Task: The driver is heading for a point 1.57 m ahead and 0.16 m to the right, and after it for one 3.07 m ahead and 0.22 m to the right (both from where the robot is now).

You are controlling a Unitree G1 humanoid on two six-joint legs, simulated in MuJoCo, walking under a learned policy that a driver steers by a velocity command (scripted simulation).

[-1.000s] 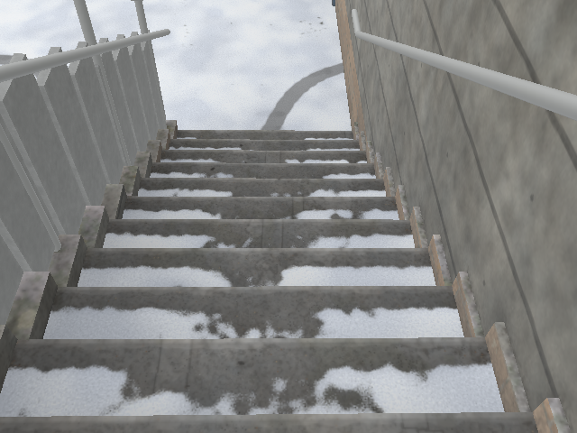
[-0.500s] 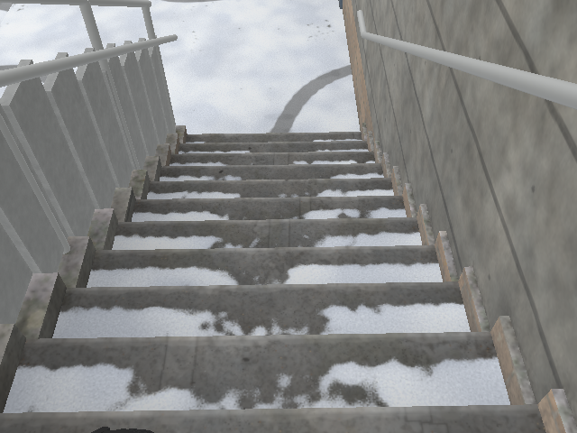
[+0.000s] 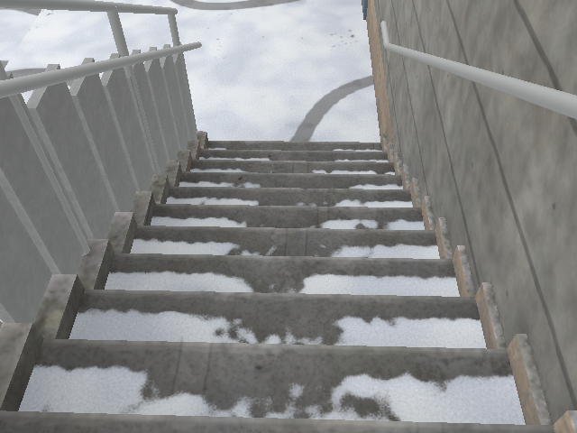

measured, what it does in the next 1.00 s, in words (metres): walks ahead: left foot, then right foot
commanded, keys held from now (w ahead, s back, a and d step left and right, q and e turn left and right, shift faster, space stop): w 0.22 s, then no key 0.76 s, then w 0.02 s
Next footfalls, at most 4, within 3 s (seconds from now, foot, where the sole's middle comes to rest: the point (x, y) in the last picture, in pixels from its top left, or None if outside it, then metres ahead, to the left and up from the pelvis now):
0.20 left None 0.10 0.15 -0.78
0.56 right None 0.19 -0.04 -0.78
0.78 left None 0.19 0.20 -0.78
1.64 left None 0.47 0.20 -0.95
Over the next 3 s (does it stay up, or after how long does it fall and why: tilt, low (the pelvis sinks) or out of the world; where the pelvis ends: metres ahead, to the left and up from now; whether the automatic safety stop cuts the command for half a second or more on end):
stays up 0.81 0.13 -0.36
